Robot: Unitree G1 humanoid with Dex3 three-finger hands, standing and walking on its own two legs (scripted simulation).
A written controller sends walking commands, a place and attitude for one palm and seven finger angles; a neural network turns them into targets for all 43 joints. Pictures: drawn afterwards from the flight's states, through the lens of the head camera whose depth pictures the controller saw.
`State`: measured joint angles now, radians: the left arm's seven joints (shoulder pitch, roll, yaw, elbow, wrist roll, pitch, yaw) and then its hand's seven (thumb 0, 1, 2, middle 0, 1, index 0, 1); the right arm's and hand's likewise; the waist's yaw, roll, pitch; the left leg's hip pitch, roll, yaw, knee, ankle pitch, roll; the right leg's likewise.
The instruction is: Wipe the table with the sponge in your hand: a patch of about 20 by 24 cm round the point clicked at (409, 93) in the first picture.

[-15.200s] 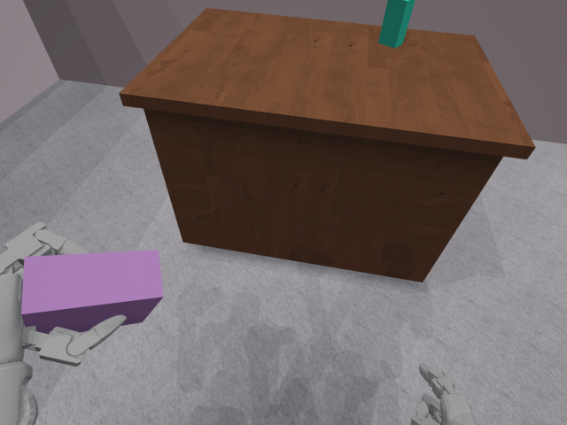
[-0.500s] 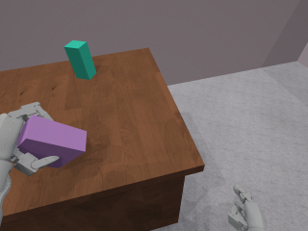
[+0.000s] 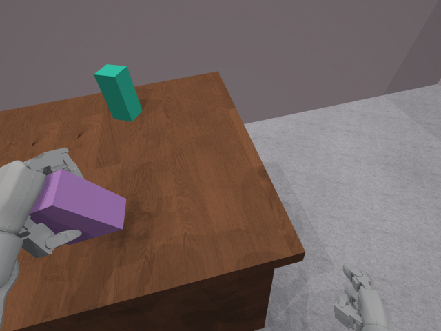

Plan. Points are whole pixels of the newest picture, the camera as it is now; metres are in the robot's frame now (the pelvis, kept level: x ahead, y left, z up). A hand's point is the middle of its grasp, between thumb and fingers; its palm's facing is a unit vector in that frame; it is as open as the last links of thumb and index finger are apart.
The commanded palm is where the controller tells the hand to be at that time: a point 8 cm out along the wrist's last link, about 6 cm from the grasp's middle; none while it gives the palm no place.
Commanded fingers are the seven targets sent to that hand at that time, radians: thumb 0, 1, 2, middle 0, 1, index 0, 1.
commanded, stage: turn the palm down, sponge in hand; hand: left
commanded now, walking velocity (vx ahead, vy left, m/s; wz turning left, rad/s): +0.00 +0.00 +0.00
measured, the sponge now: (77, 215) +0.22 +0.26 +0.15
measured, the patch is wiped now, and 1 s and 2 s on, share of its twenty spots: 0.00 0.00 0.00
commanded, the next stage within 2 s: move the sponge above the wiping area in 1.10 s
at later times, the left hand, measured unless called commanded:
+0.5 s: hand (30, 191) +0.22 +0.30 +0.20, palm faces +0.21 -0.12 -0.97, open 9.5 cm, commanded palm +0.17 +0.29 +0.26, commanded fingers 0.00 0.10 1.30 -1.20 -1.60 -1.20 -1.60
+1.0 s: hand (45, 198) +0.22 +0.28 +0.20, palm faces +0.14 -0.03 -0.99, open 9.5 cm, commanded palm +0.17 +0.28 +0.26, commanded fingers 0.00 0.10 1.30 -1.20 -1.60 -1.20 -1.60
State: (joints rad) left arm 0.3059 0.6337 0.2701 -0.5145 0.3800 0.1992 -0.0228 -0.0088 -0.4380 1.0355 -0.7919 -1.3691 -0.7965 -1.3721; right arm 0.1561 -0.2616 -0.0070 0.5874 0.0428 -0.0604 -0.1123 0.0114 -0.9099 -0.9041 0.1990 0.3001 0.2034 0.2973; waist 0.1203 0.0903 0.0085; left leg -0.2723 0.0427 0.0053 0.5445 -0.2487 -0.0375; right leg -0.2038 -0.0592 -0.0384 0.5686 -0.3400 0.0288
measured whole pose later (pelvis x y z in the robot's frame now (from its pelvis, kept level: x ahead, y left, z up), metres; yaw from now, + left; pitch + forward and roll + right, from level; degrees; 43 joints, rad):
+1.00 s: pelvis -0.02 -0.01 +0.01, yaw +0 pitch -3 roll +1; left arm 0.04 0.65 0.05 -0.38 0.79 0.41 -0.18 -0.01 -0.44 1.04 -0.79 -1.37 -0.80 -1.37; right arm 0.00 -0.27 0.05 0.64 0.05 0.01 -0.08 0.01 -0.91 -0.90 0.20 0.30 0.20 0.30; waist 0.15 0.14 0.01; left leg -0.22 0.04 0.00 0.43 -0.16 -0.04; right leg -0.17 -0.06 -0.04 0.50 -0.28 0.02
